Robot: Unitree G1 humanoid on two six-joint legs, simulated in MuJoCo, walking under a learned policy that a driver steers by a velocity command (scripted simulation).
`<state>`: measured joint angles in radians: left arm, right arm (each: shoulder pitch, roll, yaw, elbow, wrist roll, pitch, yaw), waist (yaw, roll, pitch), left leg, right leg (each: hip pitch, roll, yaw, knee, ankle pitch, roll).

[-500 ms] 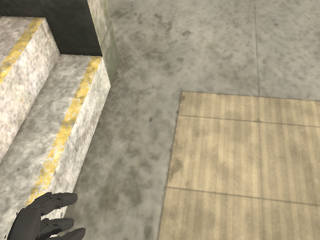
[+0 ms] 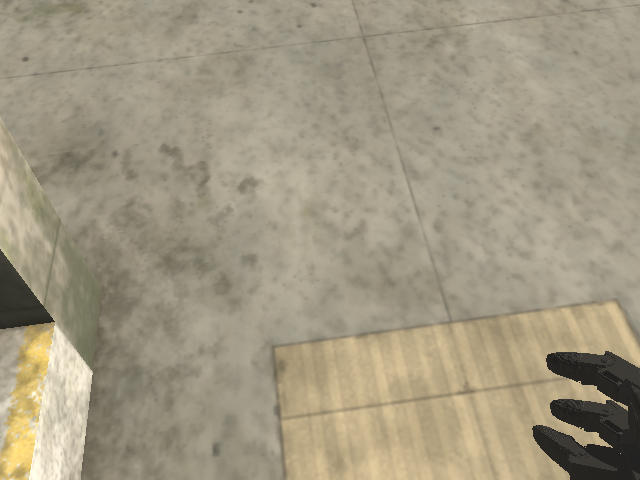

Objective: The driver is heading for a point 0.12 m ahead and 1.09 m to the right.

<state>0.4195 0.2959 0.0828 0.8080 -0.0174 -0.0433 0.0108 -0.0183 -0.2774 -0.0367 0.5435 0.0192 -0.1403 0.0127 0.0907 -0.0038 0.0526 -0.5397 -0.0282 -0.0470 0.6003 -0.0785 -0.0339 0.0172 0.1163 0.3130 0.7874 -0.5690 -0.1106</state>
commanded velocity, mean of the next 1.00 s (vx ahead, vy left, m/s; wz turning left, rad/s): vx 0.96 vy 0.00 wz -0.55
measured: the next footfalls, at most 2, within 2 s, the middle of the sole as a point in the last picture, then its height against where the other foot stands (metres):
right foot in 0.44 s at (453, 410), level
left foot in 0.88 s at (421, 231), level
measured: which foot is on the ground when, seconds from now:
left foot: down 0.00-0.44, up 0.46-0.86, down 0.88-1.00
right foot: up 0.00-0.42, down 0.44-0.90, up 0.92-1.00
